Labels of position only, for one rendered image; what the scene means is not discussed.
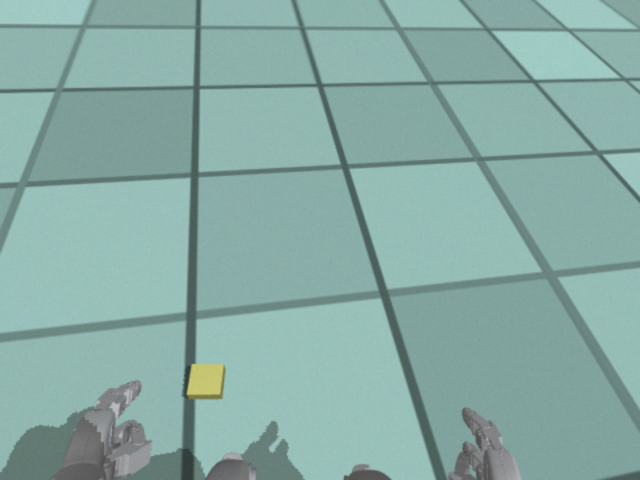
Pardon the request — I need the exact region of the right robot hand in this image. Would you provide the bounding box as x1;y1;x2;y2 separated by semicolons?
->
448;407;522;480

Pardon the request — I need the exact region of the left robot hand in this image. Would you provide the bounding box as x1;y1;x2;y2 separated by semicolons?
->
60;381;152;480

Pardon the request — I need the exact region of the small box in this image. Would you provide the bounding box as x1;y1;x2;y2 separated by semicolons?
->
187;364;226;399

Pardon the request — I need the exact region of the left robot arm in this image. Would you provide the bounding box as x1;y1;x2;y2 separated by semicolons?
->
50;463;106;480

